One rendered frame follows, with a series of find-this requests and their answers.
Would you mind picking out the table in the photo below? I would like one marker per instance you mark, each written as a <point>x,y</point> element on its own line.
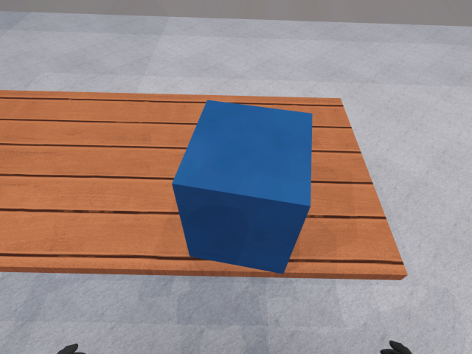
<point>86,188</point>

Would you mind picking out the carton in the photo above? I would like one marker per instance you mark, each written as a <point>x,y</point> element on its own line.
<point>243,186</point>

